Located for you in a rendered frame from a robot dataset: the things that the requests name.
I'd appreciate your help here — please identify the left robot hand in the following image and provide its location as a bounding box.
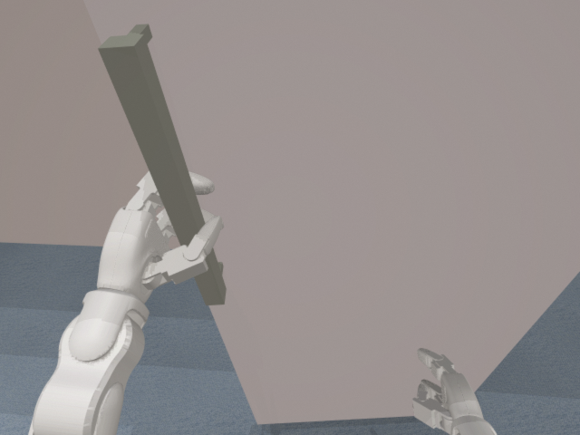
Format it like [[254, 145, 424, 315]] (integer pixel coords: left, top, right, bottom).
[[97, 171, 224, 304]]

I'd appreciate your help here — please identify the right robot forearm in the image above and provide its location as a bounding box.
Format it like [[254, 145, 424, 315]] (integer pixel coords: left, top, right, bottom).
[[450, 415, 497, 435]]

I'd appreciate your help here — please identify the left robot forearm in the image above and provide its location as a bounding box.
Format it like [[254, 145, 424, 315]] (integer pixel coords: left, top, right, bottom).
[[28, 288, 150, 435]]

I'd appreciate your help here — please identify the handle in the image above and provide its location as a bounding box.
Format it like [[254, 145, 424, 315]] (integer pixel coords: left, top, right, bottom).
[[98, 24, 227, 305]]

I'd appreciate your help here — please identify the fridge door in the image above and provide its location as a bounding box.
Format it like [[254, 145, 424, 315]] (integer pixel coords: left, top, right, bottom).
[[83, 0, 580, 424]]

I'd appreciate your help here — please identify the right robot hand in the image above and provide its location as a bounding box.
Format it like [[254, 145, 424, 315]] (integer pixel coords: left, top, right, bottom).
[[412, 348, 484, 435]]

